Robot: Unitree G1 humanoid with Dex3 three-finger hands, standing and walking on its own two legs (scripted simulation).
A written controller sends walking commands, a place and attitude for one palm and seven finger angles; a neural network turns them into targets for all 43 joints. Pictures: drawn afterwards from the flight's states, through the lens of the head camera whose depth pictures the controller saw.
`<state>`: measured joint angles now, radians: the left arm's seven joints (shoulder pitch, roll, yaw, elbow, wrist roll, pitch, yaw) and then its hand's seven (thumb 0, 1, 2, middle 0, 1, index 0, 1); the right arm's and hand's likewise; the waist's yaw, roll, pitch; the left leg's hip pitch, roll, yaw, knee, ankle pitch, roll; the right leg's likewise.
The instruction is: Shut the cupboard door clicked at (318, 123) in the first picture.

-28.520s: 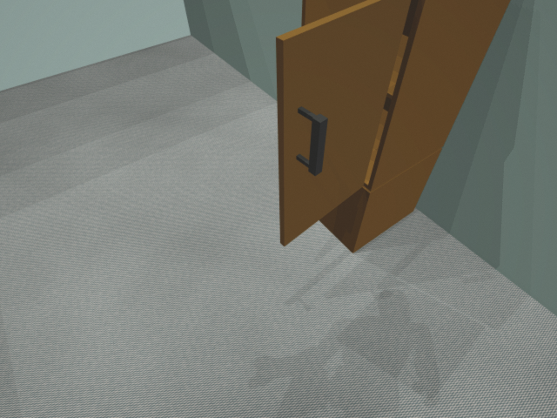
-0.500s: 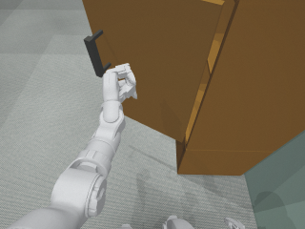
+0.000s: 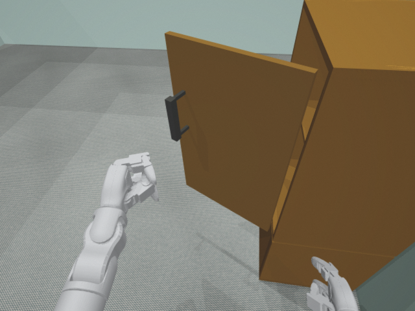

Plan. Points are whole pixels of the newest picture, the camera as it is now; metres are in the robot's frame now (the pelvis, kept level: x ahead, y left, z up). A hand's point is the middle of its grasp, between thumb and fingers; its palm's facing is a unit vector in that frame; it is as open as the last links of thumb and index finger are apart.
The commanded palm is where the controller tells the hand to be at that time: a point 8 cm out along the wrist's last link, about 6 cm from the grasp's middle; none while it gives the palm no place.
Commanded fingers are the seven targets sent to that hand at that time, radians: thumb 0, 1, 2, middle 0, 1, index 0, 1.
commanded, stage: draw the hand back to the body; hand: left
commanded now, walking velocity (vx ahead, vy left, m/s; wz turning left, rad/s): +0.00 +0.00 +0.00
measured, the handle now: (178, 116) +0.61 +0.12 +0.05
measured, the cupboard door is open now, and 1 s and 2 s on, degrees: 63 63 63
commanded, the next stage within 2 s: step back with the hand held close in 1.00 s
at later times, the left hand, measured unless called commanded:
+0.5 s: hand (39, 216) +0.22 +0.26 +0.15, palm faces +0.34 -0.87 -0.36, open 5.2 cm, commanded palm +0.17 +0.31 +0.18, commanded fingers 0.00 0.90 0.90 -0.34 -0.45 -0.34 -0.45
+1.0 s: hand out of the picture +0.19 +0.30 +0.17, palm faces +0.46 -0.80 -0.38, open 7.4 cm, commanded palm +0.14 +0.34 +0.19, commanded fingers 0.00 0.90 0.90 -0.20 -0.30 -0.20 -0.30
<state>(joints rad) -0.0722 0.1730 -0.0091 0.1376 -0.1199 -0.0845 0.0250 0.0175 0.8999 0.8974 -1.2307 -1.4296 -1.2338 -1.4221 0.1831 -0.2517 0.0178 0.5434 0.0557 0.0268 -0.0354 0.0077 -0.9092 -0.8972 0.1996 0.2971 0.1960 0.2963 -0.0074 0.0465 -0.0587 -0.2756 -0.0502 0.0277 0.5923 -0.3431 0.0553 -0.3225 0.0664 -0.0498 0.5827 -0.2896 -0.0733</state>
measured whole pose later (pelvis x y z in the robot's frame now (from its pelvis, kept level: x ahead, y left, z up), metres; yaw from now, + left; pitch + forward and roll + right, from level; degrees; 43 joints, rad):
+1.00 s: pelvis +0.01 +0.03 +0.01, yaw +1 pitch -4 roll -1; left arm 0.46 0.35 0.33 -0.38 -0.08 -0.07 0.10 0.02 0.89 0.90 -0.21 -0.31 -0.21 -0.30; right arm 0.20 -0.23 0.03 0.62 0.02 -0.08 -0.05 0.01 -0.90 -0.90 0.20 0.30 0.20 0.30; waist 0.06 0.08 -0.01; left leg -0.08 -0.08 0.01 0.42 -0.27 0.09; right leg -0.11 0.04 -0.06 0.39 -0.22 -0.03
